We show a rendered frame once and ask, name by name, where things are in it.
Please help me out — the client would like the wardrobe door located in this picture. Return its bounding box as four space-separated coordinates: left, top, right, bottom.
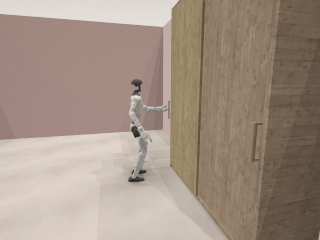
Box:
170 0 205 196
198 0 277 240

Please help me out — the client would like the robot right shin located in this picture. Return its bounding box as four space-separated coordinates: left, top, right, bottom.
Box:
132 153 147 179

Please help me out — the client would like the robot right hand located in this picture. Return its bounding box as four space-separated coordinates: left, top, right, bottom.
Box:
140 131 153 145

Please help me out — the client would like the robot left upper arm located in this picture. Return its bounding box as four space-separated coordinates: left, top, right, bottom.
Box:
142 104 148 111

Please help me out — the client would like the robot left hand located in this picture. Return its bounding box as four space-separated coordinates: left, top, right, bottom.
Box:
161 105 171 112

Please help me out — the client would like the robot right upper arm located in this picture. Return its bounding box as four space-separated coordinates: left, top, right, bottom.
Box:
129 96 140 117

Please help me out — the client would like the robot right forearm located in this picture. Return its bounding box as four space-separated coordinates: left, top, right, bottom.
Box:
130 112 144 133

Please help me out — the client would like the robot right thigh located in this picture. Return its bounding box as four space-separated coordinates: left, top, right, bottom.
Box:
132 127 147 158

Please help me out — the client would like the handle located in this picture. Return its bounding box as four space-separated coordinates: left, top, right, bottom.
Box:
167 101 173 119
248 122 258 163

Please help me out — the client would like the robot left forearm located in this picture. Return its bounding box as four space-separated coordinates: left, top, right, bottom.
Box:
147 106 161 112

